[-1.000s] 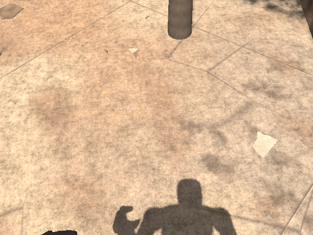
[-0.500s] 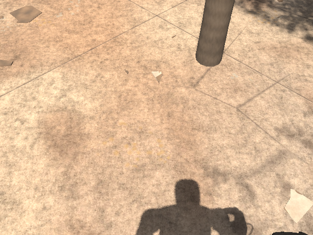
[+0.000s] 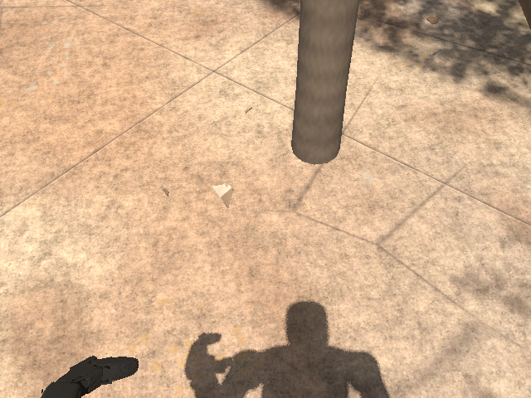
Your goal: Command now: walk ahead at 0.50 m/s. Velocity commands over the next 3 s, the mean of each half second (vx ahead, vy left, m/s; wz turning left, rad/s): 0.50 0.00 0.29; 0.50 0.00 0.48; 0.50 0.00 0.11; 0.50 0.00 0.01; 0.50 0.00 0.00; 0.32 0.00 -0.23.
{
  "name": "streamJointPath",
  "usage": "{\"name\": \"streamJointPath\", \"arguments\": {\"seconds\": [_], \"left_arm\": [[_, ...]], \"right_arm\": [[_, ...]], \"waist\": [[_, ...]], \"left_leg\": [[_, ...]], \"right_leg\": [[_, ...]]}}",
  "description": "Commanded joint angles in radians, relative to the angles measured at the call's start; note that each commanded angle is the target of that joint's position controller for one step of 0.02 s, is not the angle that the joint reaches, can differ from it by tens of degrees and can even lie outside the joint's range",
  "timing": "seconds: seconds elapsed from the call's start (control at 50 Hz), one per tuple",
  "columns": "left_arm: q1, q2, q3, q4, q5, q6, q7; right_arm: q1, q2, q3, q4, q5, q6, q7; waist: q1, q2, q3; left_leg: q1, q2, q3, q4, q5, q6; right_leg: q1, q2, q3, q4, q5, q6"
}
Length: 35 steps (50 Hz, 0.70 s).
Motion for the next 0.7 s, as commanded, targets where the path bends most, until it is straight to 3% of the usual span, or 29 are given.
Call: {"name": "streamJointPath", "arguments": {"seconds": [0.02,0.04,0.06,0.08,0.12,0.18,0.3,0.4,0.42,0.46,0.48,0.5,0.52,0.54,0.56,0.58,0.6,0.62,0.64,0.66,0.7], "left_arm": [[0.415,0.21,0.072,0.043,-0.004,0.008,0.016],[0.336,0.177,0.058,0.034,-0.004,0.009,0.019],[0.271,0.158,0.051,0.025,-0.001,0.01,0.02],[0.222,0.129,0.043,0.023,0.004,0.008,0.017],[0.184,0.106,0.037,0.027,0.014,-0.006,0.014],[0.19,0.133,0.048,0.058,0.018,-0.025,0.019],[0.222,0.165,0.053,0.099,0.016,-0.022,0.041],[0.296,0.191,0.065,0.147,-0.004,0.008,0.048],[0.296,0.198,0.068,0.151,-0.008,0.016,0.05],[0.273,0.224,0.077,0.145,-0.012,0.032,0.058],[0.261,0.237,0.081,0.139,-0.013,0.041,0.064],[0.246,0.235,0.079,0.132,-0.013,0.052,0.07],[0.26,0.211,0.067,0.113,0.0,0.049,0.076],[0.35,0.065,0.021,0.061,0.033,0.02,0.058],[0.277,0.124,0.025,0.056,0.0,-0.023,0.041],[0.182,0.183,0.041,0.027,-0.04,-0.05,0.034],[0.155,0.176,0.035,0.02,-0.033,-0.063,0.038],[0.147,0.177,0.041,0.027,-0.006,-0.065,0.047],[0.162,0.184,0.049,0.031,0.008,-0.053,0.051],[0.177,0.18,0.051,0.026,0.011,-0.04,0.049],[0.184,0.158,0.048,0.024,0.016,-0.02,0.049]], "right_arm": [[0.03,-0.091,0.0,-0.081,0.004,-0.055,0.01],[-0.06,-0.146,-0.018,-0.113,0.03,-0.068,0.017],[-0.114,-0.134,-0.015,-0.126,0.031,-0.071,0.015],[-0.131,-0.12,-0.018,-0.125,0.02,-0.066,0.013],[-0.085,-0.087,-0.019,-0.108,0.018,-0.037,0.01],[-0.105,-0.054,-0.016,-0.118,0.017,-0.009,0.003],[-0.26,-0.031,-0.011,-0.171,0.007,-0.016,0.023],[-0.384,-0.026,-0.005,-0.247,0.008,-0.013,0.05],[-0.392,-0.031,-0.007,-0.261,0.008,-0.012,0.056],[-0.356,-0.055,-0.02,-0.275,0.007,-0.008,0.065],[-0.285,-0.079,-0.035,-0.266,0.007,-0.005,0.065],[-0.138,-0.119,-0.062,-0.23,0.011,-0.003,0.06],[0.039,-0.2,-0.099,-0.188,0.014,0.003,0.043],[0.043,-0.307,-0.118,-0.19,0.023,0.003,0.032],[0.066,-0.241,-0.094,-0.221,0.015,-0.008,0.033],[0.022,-0.19,-0.081,-0.224,0.005,-0.017,0.029],[-0.032,-0.164,-0.075,-0.234,0.007,-0.023,0.025],[-0.097,-0.135,-0.065,-0.248,0.005,-0.024,0.025],[-0.136,-0.106,-0.053,-0.265,-0.006,-0.023,0.022],[-0.149,-0.112,-0.053,-0.276,-0.011,-0.024,0.019],[-0.145,-0.12,-0.056,-0.278,-0.001,-0.027,0.012]], "waist": [[0.196,-0.205,-0.416],[0.186,-0.155,-0.253],[0.155,-0.083,-0.167],[0.126,-0.049,-0.098],[0.076,-0.087,-0.071],[0.061,-0.076,-0.026],[0.11,-0.056,0.016],[0.151,-0.043,0.054],[0.146,-0.049,0.054],[0.109,-0.077,0.014],[0.066,-0.093,-0.036],[-0.016,-0.076,-0.113],[-0.086,0.006,-0.211],[0.019,0.273,-0.289],[-0.038,0.181,-0.418],[-0.053,0.132,-0.283],[-0.021,0.05,-0.201],[0.022,0.002,-0.137],[0.059,0.006,-0.113],[0.08,0.041,-0.104],[0.094,0.037,-0.083]], "left_leg": [[-0.678,-0.023,-0.126,0.711,-0.123,0.013],[-0.744,0.032,-0.119,0.733,-0.056,0.023],[-0.721,0.082,-0.089,0.689,0.032,0.022],[-0.69,0.111,-0.081,0.627,0.088,0.012],[-0.585,0.143,-0.093,0.571,0.154,-0.003],[-0.607,0.145,-0.111,0.5,0.23,-0.029],[-0.615,0.116,-0.069,0.181,0.532,-0.03],[-0.675,0.101,-0.025,0.053,0.463,0.01],[-0.678,0.093,-0.009,0.043,0.413,0.024],[-0.587,0.044,0.048,0.037,0.305,0.058],[-0.482,0.004,0.081,0.037,0.263,0.079],[-0.284,-0.046,0.101,-0.016,0.299,0.111],[0.028,0.017,-0.048,-0.036,0.326,0.165],[0.369,0.272,-0.603,-0.118,0.183,0.349],[0.452,0.341,-0.854,-0.264,0.081,0.397],[0.377,0.311,-0.701,-0.276,0.158,0.34],[0.238,0.269,-0.573,-0.271,0.26,0.301],[0.088,0.235,-0.482,-0.279,0.382,0.276],[-0.011,0.21,-0.425,-0.306,0.468,0.265],[-0.074,0.205,-0.42,-0.324,0.522,0.28],[-0.147,0.178,-0.354,-0.347,0.572,0.278]], "right_leg": [[0.913,-0.39,0.729,-0.174,-0.169,-0.274],[0.778,-0.352,0.577,-0.202,-0.159,-0.227],[0.634,-0.308,0.461,-0.229,-0.092,-0.199],[0.514,-0.274,0.377,-0.268,-0.03,-0.182],[0.381,-0.239,0.278,-0.337,0.01,-0.163],[0.308,-0.237,0.163,-0.398,0.073,-0.165],[0.35,-0.206,-0.027,-0.423,0.127,-0.111],[0.536,-0.27,-0.075,-0.363,0.186,-0.091],[0.571,-0.283,-0.082,-0.332,0.24,-0.082],[0.603,-0.288,-0.112,-0.218,0.525,-0.058],[0.598,-0.279,-0.131,-0.104,0.687,-0.043],[0.542,-0.241,-0.164,0.091,0.746,-0.014],[0.319,-0.197,-0.17,0.377,0.526,0.029],[-0.15,0.01,-0.119,0.737,-0.37,0.1],[-0.276,0.045,0.115,0.871,-0.52,0.087],[-0.366,-0.016,0.136,0.873,-0.438,0.064],[-0.341,-0.061,0.126,0.795,-0.349,0.05],[-0.277,-0.093,0.121,0.703,-0.302,0.056],[-0.2,-0.114,0.125,0.656,-0.267,0.06],[-0.155,-0.115,0.127,0.625,-0.263,0.073],[-0.132,-0.112,0.109,0.527,-0.229,0.103]]}}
